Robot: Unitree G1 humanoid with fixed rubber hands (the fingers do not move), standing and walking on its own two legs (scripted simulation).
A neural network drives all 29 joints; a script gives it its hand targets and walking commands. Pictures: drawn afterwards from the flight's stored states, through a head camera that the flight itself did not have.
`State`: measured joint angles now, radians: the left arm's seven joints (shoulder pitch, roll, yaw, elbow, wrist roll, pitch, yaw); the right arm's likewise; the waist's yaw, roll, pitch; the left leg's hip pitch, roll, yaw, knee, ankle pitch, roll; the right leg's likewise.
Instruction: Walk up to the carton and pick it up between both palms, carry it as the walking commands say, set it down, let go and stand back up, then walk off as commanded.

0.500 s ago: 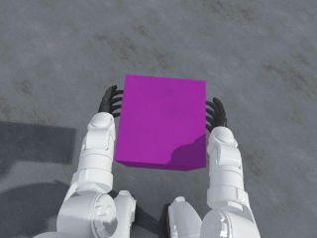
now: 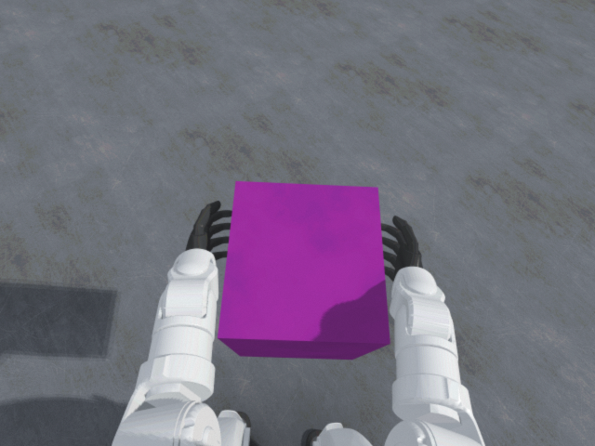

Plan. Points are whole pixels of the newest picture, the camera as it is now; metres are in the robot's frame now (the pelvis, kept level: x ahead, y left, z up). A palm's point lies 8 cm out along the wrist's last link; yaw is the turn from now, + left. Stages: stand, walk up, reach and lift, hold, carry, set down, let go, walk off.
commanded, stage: reach and lift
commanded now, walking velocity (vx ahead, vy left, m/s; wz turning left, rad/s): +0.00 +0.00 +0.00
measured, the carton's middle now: (301, 281) +0.35 -0.02 -0.09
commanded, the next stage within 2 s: hold in 1.92 s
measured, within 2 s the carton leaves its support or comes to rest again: neither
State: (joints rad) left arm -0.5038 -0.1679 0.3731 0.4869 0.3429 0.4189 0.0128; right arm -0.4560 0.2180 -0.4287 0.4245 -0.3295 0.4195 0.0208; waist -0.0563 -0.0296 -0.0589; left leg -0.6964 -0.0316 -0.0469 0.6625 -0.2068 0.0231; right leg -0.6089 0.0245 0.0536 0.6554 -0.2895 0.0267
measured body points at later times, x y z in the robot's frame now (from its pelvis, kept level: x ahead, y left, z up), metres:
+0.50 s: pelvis +0.01 +0.00 +0.02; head +0.00 +0.01 +0.47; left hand +0.35 +0.12 +0.05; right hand +0.33 -0.17 +0.06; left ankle +0.06 +0.10 -0.72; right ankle +0.01 -0.14 -0.72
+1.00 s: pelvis +0.02 +0.00 +0.03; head -0.03 +0.01 +0.48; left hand +0.34 +0.13 +0.07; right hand +0.32 -0.16 +0.08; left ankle +0.06 +0.10 -0.72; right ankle +0.01 -0.14 -0.72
